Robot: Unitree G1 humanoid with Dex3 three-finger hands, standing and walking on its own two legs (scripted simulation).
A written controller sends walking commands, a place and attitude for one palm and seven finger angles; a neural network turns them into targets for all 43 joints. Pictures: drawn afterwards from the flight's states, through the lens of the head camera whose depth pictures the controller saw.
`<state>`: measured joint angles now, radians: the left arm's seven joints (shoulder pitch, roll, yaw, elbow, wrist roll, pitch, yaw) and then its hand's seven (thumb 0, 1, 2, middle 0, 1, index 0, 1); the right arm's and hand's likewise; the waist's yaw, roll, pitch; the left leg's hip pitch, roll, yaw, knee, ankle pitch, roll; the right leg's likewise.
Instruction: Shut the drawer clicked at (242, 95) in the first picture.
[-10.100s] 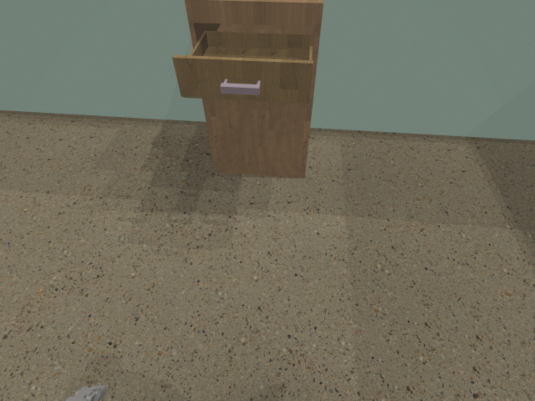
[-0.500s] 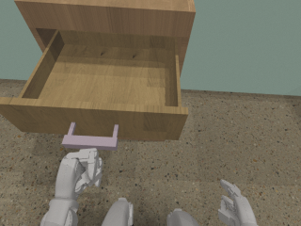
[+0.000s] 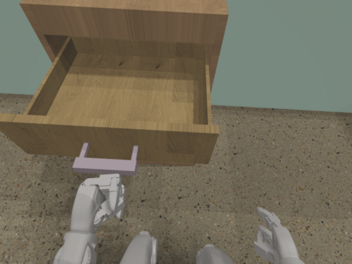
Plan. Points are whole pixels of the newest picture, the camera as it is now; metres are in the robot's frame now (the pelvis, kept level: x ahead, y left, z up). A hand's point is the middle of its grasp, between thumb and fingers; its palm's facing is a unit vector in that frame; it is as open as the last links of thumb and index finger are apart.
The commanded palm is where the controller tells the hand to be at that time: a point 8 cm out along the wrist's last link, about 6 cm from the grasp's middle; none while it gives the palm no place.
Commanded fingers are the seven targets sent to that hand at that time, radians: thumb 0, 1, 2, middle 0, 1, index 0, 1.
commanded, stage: push the drawer shut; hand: left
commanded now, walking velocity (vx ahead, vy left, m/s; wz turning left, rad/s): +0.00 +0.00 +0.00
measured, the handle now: (108, 157) +0.34 +0.16 +0.05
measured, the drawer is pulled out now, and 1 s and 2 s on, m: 0.29 0.18 0.06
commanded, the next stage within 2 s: none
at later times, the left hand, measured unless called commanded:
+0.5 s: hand (126, 173) +0.30 +0.12 +0.04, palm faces -0.06 -1.00 -0.05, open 3.1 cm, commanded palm +0.30 +0.17 +0.05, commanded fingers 0.00 0.90 0.90 -1.40 -1.60 -1.40 -1.60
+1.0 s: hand (131, 147) +0.37 +0.12 +0.04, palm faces -0.04 -1.00 -0.05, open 3.0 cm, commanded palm +0.36 +0.17 +0.05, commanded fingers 0.00 0.90 0.90 -1.40 -1.60 -1.40 -1.60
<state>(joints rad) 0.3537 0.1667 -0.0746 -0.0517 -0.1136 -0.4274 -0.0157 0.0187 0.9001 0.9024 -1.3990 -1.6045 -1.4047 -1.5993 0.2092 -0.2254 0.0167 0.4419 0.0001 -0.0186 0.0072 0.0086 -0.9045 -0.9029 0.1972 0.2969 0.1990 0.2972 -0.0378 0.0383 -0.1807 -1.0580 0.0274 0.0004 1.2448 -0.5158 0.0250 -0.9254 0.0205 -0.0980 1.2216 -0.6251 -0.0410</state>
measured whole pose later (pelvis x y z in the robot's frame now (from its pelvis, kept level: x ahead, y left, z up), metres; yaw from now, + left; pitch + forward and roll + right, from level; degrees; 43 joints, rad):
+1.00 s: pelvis -0.01 +0.00 +0.01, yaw +0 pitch +19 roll -2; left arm -0.29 0.19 0.04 0.54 -0.12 -0.44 0.00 -0.02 0.85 0.94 -1.40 -1.60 -1.40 -1.60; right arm 0.23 -0.25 0.01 0.59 0.00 0.02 0.01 0.01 -0.91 -0.90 0.20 0.30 0.20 0.30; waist -0.07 0.03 -0.15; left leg -1.07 0.03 0.01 1.20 -0.47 0.03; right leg -0.95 0.02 -0.09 1.19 -0.58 -0.04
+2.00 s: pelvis -0.02 +0.00 -0.01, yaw -3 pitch +24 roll -3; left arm -0.85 0.36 0.30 1.13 -0.05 -0.51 -0.04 0.05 0.81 0.91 -1.40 -1.60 -1.40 -1.60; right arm 0.37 -0.25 0.01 0.64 -0.04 0.05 0.03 0.00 -0.91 -0.90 0.20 0.30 0.20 0.30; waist -0.19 0.05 -0.14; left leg -1.20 0.06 0.02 1.25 -0.47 0.03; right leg -1.09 0.05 -0.08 1.22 -0.56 -0.04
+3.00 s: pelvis -0.04 +0.01 -0.03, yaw -4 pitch +29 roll -7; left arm -1.22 0.57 0.31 1.36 0.05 -0.39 -0.03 0.03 0.63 0.95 -1.40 -1.60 -1.40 -1.60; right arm 0.42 -0.26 0.07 0.65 -0.07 0.01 0.04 0.00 -0.91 -0.90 0.20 0.30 0.20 0.30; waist -0.29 0.06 -0.12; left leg -1.42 0.06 -0.04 1.35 -0.45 0.04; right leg -1.26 0.06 -0.13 1.28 -0.54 -0.03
